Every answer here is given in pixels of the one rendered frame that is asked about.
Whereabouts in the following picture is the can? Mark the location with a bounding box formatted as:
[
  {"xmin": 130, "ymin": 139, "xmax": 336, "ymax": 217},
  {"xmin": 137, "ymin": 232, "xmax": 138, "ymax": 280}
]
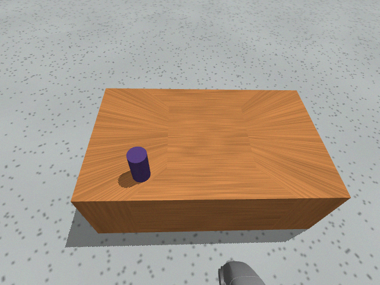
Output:
[{"xmin": 126, "ymin": 147, "xmax": 151, "ymax": 182}]

